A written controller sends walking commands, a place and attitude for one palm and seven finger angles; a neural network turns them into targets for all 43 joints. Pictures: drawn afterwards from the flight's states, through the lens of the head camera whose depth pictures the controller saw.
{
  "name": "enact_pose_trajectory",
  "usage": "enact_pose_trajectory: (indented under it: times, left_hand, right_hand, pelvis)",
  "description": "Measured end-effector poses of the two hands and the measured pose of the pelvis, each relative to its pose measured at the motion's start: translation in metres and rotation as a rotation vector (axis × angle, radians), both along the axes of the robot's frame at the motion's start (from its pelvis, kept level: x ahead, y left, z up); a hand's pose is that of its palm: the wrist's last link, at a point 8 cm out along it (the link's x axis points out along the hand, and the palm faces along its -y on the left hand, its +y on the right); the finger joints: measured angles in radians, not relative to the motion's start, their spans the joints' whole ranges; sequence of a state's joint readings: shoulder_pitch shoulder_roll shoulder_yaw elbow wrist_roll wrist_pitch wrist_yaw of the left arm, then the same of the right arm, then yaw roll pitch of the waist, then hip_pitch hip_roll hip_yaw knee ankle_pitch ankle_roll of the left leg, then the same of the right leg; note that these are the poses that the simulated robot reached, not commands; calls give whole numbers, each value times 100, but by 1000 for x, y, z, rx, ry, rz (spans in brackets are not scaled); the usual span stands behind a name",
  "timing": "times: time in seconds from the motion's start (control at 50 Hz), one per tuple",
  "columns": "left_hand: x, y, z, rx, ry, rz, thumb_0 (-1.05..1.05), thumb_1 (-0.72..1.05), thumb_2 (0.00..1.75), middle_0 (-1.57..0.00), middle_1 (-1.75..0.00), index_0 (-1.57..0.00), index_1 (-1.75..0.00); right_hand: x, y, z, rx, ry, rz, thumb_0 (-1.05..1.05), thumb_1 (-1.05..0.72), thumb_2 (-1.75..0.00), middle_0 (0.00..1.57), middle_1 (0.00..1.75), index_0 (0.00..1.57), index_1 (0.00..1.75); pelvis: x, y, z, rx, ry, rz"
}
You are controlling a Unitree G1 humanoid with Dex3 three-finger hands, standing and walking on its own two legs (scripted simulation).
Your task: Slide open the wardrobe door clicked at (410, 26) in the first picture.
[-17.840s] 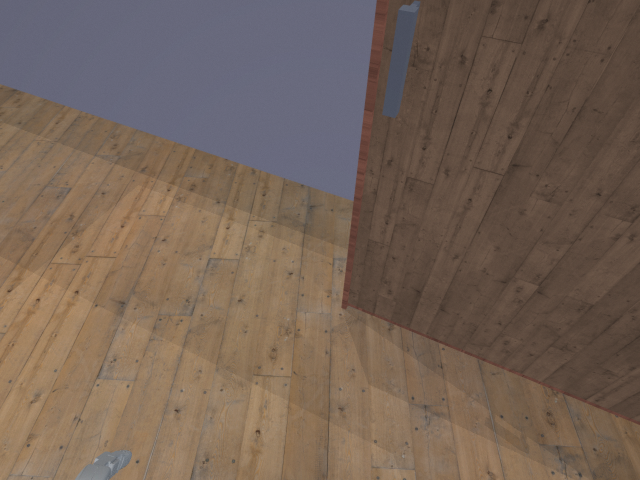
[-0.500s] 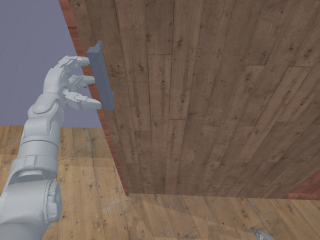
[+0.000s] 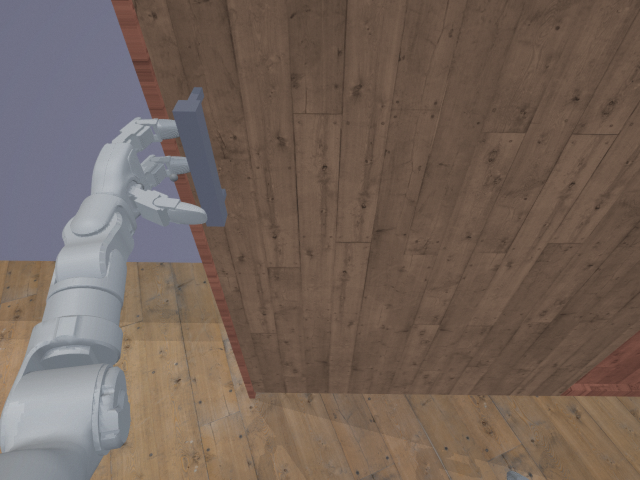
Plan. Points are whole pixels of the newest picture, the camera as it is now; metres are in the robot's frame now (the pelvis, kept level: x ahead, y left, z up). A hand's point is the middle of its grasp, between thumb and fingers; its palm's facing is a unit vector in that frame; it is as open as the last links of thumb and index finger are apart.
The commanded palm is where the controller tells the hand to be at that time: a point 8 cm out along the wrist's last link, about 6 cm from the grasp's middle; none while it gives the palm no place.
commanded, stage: slide the fingers in behind the handle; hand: left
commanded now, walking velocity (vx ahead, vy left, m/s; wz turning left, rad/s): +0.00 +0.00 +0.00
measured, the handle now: (207, 160) +0.48 +0.16 +0.17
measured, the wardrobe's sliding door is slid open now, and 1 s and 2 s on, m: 0.00 0.00 0.00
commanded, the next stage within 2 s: grip the handle and tug to test in 1.48 s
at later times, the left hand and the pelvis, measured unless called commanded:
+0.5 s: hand (188, 186) +0.41 +0.17 +0.18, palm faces +0.04 -1.00 -0.02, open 14.0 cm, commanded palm +0.39 +0.21 +0.18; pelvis -0.01 +0.00 +0.00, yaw +1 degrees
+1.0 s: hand (201, 183) +0.42 +0.15 +0.18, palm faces +0.04 -1.00 -0.01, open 14.0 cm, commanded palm +0.39 +0.20 +0.18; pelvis +0.00 -0.02 +0.00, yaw +0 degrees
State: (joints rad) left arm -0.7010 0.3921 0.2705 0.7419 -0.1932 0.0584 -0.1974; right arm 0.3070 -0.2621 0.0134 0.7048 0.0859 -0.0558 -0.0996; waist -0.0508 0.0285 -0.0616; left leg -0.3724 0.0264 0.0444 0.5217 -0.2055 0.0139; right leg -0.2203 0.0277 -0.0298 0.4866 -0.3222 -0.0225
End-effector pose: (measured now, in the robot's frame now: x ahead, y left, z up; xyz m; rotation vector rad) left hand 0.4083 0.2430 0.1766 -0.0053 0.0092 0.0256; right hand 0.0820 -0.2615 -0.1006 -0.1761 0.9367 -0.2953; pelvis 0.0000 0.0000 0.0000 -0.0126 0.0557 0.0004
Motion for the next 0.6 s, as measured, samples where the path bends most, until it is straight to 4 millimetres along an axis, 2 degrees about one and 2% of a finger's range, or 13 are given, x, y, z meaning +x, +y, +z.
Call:
enact_pose_trajectory:
  times: [0.2,0.36,0.48,0.6]
  left_hand:
    - [-17,-1,-2,10,0,14,-1,-50,30,-31,-121,-30,-121]
    - [-23,-17,8,3,-18,0,-1,-51,30,-30,-121,-30,-121]
    - [-20,-21,3,18,30,19,-1,-51,30,-29,-120,-30,-121]
    - [-15,-38,6,22,3,-9,-1,-50,30,-29,-120,-30,-121]
  right_hand:
    - [29,10,9,5,-74,40,1,-91,-90,20,30,20,30]
    - [47,18,12,13,-108,81,1,-91,-90,20,30,20,30]
    - [48,20,12,19,-106,100,1,-91,-90,20,30,20,30]
    - [38,15,6,23,-75,90,1,-91,-90,20,30,20,30]
  pelvis:
    - [1,4,1,-1,-24,3]
    - [-2,5,2,0,-36,14]
    - [-5,1,2,1,-39,23]
    - [-6,-1,2,2,-35,22]
